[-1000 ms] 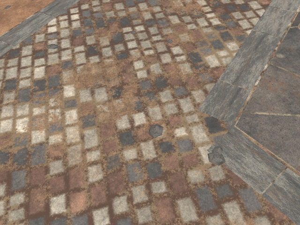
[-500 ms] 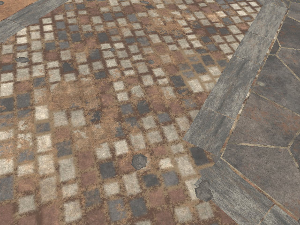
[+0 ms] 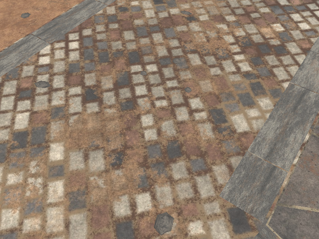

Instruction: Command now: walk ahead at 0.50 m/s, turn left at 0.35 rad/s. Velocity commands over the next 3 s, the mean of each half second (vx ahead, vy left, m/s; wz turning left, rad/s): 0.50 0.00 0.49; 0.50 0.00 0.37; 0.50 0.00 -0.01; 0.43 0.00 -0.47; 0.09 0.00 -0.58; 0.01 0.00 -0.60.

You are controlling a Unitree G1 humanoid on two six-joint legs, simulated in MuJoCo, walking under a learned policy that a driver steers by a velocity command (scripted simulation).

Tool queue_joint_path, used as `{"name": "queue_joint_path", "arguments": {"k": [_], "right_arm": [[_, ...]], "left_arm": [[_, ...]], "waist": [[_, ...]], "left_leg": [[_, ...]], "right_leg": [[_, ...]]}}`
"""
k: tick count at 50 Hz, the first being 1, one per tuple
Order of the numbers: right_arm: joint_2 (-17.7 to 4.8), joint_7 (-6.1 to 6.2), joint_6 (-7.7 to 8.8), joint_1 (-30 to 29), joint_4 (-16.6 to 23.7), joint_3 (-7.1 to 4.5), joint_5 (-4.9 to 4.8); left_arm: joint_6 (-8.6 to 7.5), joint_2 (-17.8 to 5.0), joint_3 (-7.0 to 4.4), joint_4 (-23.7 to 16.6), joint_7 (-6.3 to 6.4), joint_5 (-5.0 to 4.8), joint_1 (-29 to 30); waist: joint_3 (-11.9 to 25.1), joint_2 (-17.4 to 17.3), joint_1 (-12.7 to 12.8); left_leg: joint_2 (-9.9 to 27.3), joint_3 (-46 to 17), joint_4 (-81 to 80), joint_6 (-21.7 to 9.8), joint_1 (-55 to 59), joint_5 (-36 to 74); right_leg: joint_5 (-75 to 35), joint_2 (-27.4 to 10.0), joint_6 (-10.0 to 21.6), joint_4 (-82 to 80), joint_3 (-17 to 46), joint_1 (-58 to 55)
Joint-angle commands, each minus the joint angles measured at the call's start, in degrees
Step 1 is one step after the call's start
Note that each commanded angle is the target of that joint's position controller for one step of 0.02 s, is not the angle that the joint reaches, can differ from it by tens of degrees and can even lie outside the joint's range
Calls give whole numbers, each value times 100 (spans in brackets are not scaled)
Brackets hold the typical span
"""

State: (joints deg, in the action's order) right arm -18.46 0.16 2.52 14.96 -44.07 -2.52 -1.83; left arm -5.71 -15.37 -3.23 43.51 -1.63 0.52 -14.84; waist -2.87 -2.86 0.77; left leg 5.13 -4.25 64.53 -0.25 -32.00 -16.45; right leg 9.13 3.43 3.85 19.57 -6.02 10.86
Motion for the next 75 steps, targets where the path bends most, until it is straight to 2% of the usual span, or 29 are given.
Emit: {"name": "queue_joint_path", "arguments": {"k": [1, 11, 14, 16, 17, 18, 19, 20, 21, 22, 26, 35, 40, 41, 42, 43, 44, 45, 47, 55, 62, 64, 66, 67, 68, 69, 70, 71, 75], "right_arm": [[-268, 42, -73, 244, 294, -91, 40], [-97, -313, 50, -1358, 1030, -16, 56], [-355, -366, -6, -986, 1133, -160, 67], [-865, -270, -65, 573, 793, -473, 44], [-1425, -136, -133, 1205, 670, -649, 29], [-1662, -157, -60, 847, 889, -623, 32], [-1132, -205, 13, 858, 966, -474, 65], [-901, -207, 70, 706, 934, -406, 104], [-803, -209, 103, 359, 936, -379, 96], [-609, -190, 121, 71, 996, -323, 117], [-679, -79, 150, -51, 1031, -328, 141], [-769, 86, 30, 630, 612, -351, 53], [-667, 81, -35, 593, 466, -323, 92], [-474, 63, -31, 551, 514, -244, 128], [-204, 68, 0, 928, 597, -128, 214], [-15, 64, 62, 1517, 582, -55, 45], [-565, 70, 85, 1077, 537, -152, -25], [-737, 67, 92, 392, 668, -206, -11], [-578, 36, 138, -102, 813, -191, 137], [6, -58, 182, -730, 980, 3, 172], [-116, -216, 267, -1643, 1255, -33, 73], [-266, -233, 280, -1389, 1209, -100, 89], [-669, -162, 262, -50, 827, -320, 140], [-1121, -86, 228, 963, 693, -429, 223], [-1330, -132, 202, 1016, 624, -453, 235], [-748, -139, 204, 893, 659, -319, 174], [-577, -127, 223, 554, 657, -250, 154], [-465, -136, 245, 211, 659, -208, 191], [-217, -150, 422, -249, 495, -187, 264]], "left_arm": [[-192, -683, -189, -223, 38, 20, 289], [104, -1113, -306, 199, 172, -136, -313], [258, -1337, -372, 157, 241, -179, -170], [330, -1285, -332, 83, 300, -187, -35], [269, -847, -182, -90, 306, -36, -300], [80, -375, 4, -334, 217, 15, -537], [-108, -963, -115, -399, 111, -158, 15], [-204, -1010, -112, -544, 68, -305, 392], [-245, -894, -86, -543, 108, -213, 462], [-218, -954, -129, -495, 150, -70, 453], [5, -779, -111, -464, 163, 53, 296], [-96, -592, 6, -819, 19, -67, 1776], [-210, -893, -164, -677, -3, -47, 1092], [-237, -1088, -251, -555, 28, 12, 423], [-234, -1505, -356, -477, 48, 78, -418], [-151, -1619, -427, -164, -25, -13, -907], [-137, -1094, -291, -200, -43, -175, -828], [-97, -866, -214, -247, -17, -151, -472], [-44, -693, -121, -279, 9, -36, -34], [-15, -976, -158, 1, 97, -128, -220], [154, -1123, -179, 370, 128, -213, -786], [217, -1224, -212, 406, 158, -209, -723], [252, -1095, -149, 364, 186, -166, -634], [230, -705, 11, 185, 192, 11, -700], [127, -200, 154, 158, 158, -107, -1407], [70, -887, -7, 230, 135, -244, -977], [40, -1062, -82, 82, 117, -333, -482], [50, -968, -76, 67, 139, -294, -273], [288, -590, -88, 175, 155, -233, -486]], "waist": [[7, 606, -163], [-314, 419, 395], [145, 704, 16], [1004, 584, -867], [1551, -377, -922], [2252, -1300, -380], [2271, -534, -775], [1466, -271, -708], [907, 295, -412], [704, 285, -230], [516, 118, 17], [242, -223, -571], [365, -472, -133], [950, -333, 190], [1875, 578, 324], [2237, 2174, 184], [1581, 1362, 377], [846, 877, 431], [223, 542, 195], [153, 704, 186], [-42, 734, 384], [105, 782, 144], [974, 617, -552], [1880, -231, -865], [2463, -1654, -481], [1888, -815, -707], [1118, -529, -645], [771, -148, -461], [367, -238, -24]], "left_leg": [[307, -331, -273, 147, -498, 624], [42, 464, -2847, -187, -842, 1673], [-438, 911, -2880, -511, -46, 775], [-879, 947, -3260, -889, 2179, 918], [155, -850, -3373, -1389, 4027, 812], [1340, -4154, -4342, -2462, 5354, -87], [1345, -4094, -4745, -2228, 5352, -429], [1149, -3225, -4775, -1983, 4655, -160], [875, -2565, -4786, -1788, 3773, 507], [679, -2109, -4838, -1679, 3198, 1180], [386, -1472, -5128, -1743, 2193, 2396], [159, -1312, -4806, -1193, 2166, 1282], [318, -1625, -3871, -969, 2854, 2522], [20, -1373, -2924, -803, 2611, 2792], [-511, -949, -1225, -514, 1430, 1456], [-1171, -501, 382, -148, -391, -1613], [-836, -800, 902, -158, -1068, -1539], [-606, -609, 928, -167, -1250, -1021], [-195, -301, 375, -130, -1006, -355], [50, 200, -2029, 126, -438, 1066], [-224, 288, -3389, -83, -19, 1609], [-342, 382, -3580, -255, 460, 1273], [-405, 476, -3727, -577, 2488, 1362], [853, -942, -3547, -969, 4223, 1544], [1852, -3421, -4329, -1744, 5456, 145], [1675, -3319, -4638, -1523, 5008, -622], [1507, -2437, -4758, -1309, 4280, -390], [1264, -1847, -4922, -1193, 3595, 155], [883, -518, -5553, -1126, 2434, 1398]], "right_leg": [[-973, -1723, 901, -1356, 1006, -43], [-1930, -1893, 518, -966, -198, -1554], [-4370, -1928, 311, 126, -428, -1897], [-4613, -1605, 11, 2319, -661, -1108], [-2026, -1146, -280, 4260, -702, 694], [2425, 87, -539, 6017, 372, 2672], [2256, -263, -412, 6217, 1301, 3270], [1799, -487, -287, 5920, 1198, 3444], [1384, -741, -273, 5314, 1143, 3268], [1129, -910, -312, 4825, 1138, 2921], [625, -928, -672, 4033, 998, 2382], [-1545, -453, -738, 1129, 954, 1829], [-668, -317, -188, 540, 741, 987], [-814, -636, 90, 648, 984, -142], [-873, -1680, 676, 911, 2319, -1987], [776, -2556, 1420, 54, 4770, -3178], [2064, -2495, 1226, -291, 4934, -2823], [1911, -2286, 996, -378, 4114, -2113], [692, -1857, 913, -615, 3109, -969], [-1151, -1411, 888, -1144, 1538, -362], [-1331, -1687, 625, -837, 1376, -966], [-2100, -1744, 502, -426, 1333, -1191], [-3061, -1302, 224, 1235, 913, -702], [-1155, -889, 2, 3151, 703, 554], [2387, -36, -234, 4738, 926, 2456], [2349, -347, -197, 5273, 1430, 3049], [1777, -572, -151, 5233, 1340, 3251], [1293, -804, -194, 5017, 1234, 3034], [489, -1073, -386, 4554, 1247, 2366]]}}
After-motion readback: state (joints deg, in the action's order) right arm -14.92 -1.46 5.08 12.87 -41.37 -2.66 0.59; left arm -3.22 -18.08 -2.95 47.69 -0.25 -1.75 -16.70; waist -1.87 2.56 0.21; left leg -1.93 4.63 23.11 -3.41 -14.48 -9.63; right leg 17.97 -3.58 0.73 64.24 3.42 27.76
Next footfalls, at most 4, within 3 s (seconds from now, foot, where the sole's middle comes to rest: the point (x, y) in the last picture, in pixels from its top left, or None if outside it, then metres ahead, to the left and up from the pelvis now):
0.32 left None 0.35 0.16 -0.78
0.82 right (157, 193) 0.68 0.06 -0.78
1.32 left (85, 166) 0.81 0.41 -0.78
1.88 right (115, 110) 1.17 0.31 -0.78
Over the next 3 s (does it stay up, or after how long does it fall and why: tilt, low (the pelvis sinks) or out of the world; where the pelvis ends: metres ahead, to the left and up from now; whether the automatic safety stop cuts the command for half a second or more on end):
stays up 1.14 0.37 0.00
